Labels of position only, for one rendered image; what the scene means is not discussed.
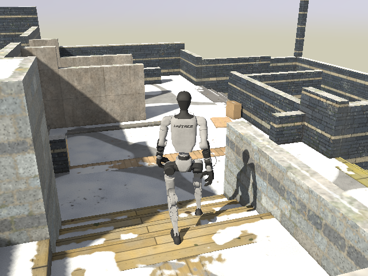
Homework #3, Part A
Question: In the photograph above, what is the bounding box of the left robot forearm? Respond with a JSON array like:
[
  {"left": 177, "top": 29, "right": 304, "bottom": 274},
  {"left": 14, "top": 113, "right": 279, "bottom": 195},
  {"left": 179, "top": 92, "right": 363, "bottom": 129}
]
[{"left": 156, "top": 139, "right": 165, "bottom": 159}]

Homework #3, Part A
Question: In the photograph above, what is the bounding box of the left robot thigh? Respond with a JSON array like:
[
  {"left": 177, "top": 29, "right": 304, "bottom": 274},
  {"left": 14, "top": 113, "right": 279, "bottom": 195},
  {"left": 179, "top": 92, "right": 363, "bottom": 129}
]
[{"left": 164, "top": 161, "right": 178, "bottom": 206}]

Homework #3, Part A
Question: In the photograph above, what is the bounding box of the robot right hand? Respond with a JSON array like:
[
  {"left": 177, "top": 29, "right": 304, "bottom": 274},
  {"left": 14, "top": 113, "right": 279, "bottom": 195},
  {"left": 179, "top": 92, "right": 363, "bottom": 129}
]
[{"left": 200, "top": 170, "right": 214, "bottom": 186}]

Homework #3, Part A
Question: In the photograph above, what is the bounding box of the right robot forearm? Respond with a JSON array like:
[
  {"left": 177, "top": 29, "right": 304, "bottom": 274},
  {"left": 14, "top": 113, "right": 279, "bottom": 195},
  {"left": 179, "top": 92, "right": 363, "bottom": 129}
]
[{"left": 202, "top": 141, "right": 213, "bottom": 171}]

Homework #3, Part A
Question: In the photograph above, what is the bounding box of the robot left upper arm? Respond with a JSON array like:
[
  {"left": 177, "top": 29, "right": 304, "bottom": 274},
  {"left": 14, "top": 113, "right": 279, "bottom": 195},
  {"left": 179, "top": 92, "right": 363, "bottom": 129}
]
[{"left": 158, "top": 116, "right": 172, "bottom": 147}]

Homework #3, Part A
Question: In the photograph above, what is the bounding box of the robot left shin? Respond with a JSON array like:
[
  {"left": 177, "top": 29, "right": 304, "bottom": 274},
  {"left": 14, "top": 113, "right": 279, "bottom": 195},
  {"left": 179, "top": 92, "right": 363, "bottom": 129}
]
[{"left": 167, "top": 196, "right": 179, "bottom": 237}]

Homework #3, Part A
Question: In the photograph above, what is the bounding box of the robot left hand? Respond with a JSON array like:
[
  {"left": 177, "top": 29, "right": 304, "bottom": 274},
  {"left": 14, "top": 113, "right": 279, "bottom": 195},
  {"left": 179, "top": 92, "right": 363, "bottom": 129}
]
[{"left": 156, "top": 157, "right": 169, "bottom": 168}]

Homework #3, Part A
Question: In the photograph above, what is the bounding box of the robot right upper arm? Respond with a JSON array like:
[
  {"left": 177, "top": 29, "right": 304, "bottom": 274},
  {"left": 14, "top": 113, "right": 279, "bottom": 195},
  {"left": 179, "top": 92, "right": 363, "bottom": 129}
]
[{"left": 196, "top": 116, "right": 208, "bottom": 150}]

